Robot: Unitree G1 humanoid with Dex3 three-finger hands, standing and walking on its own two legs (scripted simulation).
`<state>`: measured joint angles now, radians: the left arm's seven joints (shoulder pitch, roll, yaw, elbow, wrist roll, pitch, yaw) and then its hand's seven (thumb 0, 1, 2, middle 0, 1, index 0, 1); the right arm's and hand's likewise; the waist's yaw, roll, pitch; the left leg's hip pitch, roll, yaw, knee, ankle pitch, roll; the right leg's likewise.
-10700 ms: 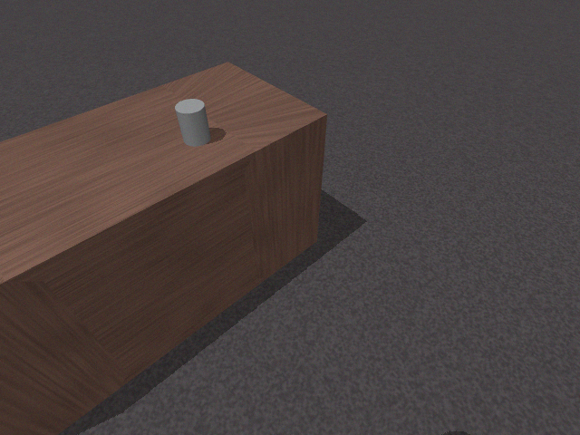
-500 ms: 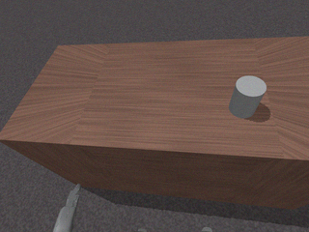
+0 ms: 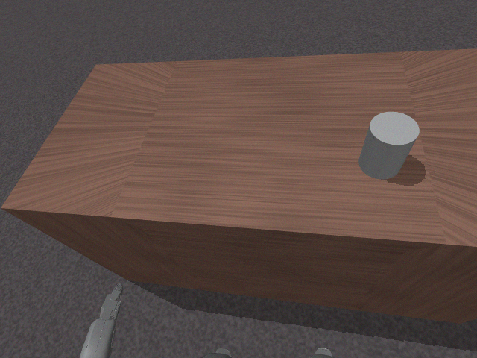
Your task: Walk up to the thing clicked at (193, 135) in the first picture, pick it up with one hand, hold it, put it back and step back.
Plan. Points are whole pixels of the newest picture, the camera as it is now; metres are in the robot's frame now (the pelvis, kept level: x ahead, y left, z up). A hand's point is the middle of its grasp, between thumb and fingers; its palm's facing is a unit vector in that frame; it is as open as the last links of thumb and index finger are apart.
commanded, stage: go down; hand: right
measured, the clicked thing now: (386, 146) +0.53 -0.21 -0.01
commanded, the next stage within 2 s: approach in 0.68 s
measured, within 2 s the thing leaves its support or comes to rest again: neither
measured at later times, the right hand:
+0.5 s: hand out of the picture +0.43 -0.39 +0.13, palm faces +0.28 +0.96 +0.03, open 17.6 cm
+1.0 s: hand out of the picture +0.43 -0.39 +0.11, palm faces +0.27 +0.96 +0.01, open 17.6 cm
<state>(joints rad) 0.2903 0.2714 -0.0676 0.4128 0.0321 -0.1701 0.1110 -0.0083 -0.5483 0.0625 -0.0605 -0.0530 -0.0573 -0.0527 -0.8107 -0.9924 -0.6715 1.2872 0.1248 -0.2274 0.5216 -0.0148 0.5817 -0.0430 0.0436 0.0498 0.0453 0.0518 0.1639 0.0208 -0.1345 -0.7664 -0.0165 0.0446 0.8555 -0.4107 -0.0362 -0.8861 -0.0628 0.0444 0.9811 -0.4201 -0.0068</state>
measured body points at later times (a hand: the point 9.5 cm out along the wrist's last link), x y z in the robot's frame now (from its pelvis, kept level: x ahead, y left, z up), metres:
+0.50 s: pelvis +0.01 +0.01 +0.00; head +0.10 -0.04 +0.44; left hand +0.15 +0.27 -0.04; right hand +0.41 -0.44 +0.13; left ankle +0.00 +0.15 -0.68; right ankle +0.02 -0.11 -0.68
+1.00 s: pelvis +0.00 +0.00 +0.00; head +0.10 -0.05 +0.43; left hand +0.15 +0.26 -0.05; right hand +0.41 -0.44 +0.12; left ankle +0.00 +0.15 -0.68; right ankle +0.02 -0.11 -0.68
